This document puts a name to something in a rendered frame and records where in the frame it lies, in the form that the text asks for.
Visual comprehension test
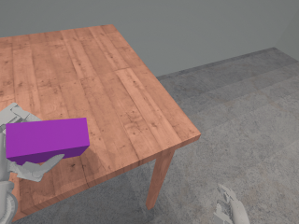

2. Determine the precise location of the table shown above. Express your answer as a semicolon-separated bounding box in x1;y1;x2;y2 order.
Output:
0;24;201;222

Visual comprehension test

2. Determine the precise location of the sponge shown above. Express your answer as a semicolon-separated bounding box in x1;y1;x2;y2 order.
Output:
6;118;90;166

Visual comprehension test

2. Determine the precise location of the left robot forearm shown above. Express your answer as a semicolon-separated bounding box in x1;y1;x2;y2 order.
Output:
0;180;18;224

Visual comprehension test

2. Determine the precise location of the robot left hand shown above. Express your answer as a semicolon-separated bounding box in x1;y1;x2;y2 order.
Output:
0;103;64;182

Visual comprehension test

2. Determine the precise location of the robot right hand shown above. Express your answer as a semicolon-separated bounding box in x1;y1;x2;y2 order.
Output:
213;183;250;224

